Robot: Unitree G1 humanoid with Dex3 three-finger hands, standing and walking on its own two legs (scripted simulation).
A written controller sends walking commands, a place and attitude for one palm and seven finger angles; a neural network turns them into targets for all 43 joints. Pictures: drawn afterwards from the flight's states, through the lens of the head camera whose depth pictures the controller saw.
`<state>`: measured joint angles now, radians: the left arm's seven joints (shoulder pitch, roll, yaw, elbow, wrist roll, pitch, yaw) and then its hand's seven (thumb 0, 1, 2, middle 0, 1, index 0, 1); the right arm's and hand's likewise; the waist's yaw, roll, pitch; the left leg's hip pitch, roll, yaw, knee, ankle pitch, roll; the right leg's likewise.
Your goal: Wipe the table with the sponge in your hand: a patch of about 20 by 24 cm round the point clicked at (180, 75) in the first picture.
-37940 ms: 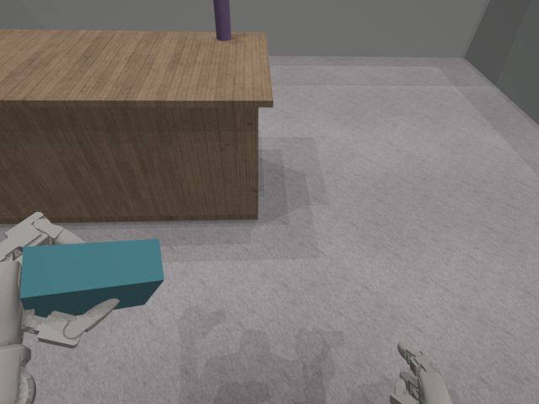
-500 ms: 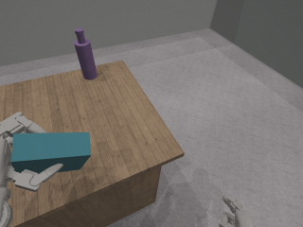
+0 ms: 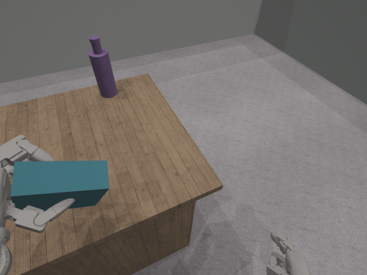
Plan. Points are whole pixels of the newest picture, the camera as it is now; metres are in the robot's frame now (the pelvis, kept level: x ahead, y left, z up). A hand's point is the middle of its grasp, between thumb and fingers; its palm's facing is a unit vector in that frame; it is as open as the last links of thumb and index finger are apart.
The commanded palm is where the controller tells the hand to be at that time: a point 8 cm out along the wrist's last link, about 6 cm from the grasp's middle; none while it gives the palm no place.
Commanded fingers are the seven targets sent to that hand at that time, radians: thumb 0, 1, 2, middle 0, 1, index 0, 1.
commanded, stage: shuffle to correct the standing spot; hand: left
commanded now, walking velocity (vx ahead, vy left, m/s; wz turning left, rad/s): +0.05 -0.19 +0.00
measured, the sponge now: (75, 186) +0.24 +0.21 +0.13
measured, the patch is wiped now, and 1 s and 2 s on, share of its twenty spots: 0.00 0.00 0.00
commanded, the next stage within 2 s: come to a stop and stand still in 1.26 s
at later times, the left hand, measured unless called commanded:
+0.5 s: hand (46, 181) +0.23 +0.24 +0.16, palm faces +0.33 -0.85 -0.40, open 9.4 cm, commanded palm +0.17 +0.28 +0.18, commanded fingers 0.00 0.10 1.30 -1.20 -1.60 -1.20 -1.60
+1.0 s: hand (43, 189) +0.21 +0.24 +0.16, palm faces +0.35 -0.86 -0.38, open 9.4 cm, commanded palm +0.16 +0.28 +0.18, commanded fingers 0.00 0.10 1.30 -1.20 -1.60 -1.20 -1.60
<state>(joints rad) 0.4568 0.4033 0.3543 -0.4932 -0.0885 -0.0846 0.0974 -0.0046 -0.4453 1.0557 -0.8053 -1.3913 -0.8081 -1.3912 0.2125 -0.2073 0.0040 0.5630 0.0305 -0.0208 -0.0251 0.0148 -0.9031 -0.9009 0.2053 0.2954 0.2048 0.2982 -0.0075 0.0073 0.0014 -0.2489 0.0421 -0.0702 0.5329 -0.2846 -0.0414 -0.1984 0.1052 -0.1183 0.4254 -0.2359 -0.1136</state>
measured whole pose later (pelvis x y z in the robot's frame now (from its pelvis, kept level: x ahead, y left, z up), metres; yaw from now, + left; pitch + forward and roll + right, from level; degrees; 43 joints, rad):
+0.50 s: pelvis +0.00 +0.00 +0.00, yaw +0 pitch +0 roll -1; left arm 0.46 0.40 0.35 -0.48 -0.09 -0.08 0.10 0.00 -0.45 1.06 -0.81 -1.39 -0.81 -1.39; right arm 0.21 -0.21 0.00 0.56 0.03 -0.02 -0.02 0.01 -0.90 -0.90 0.21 0.30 0.21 0.30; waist -0.02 0.02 0.00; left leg -0.26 0.05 -0.06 0.55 -0.30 -0.04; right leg -0.21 0.11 -0.11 0.44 -0.25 -0.12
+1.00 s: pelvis +0.00 +0.00 +0.00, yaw +0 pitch +0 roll -1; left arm 0.47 0.39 0.34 -0.48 -0.09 -0.07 0.10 0.00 -0.45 1.06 -0.81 -1.39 -0.81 -1.39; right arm 0.23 -0.21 0.01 0.57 0.03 -0.02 -0.03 0.01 -0.90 -0.90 0.21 0.30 0.20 0.30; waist -0.01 0.01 -0.02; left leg -0.26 0.04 -0.07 0.55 -0.30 -0.04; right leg -0.22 0.10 -0.12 0.46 -0.25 -0.12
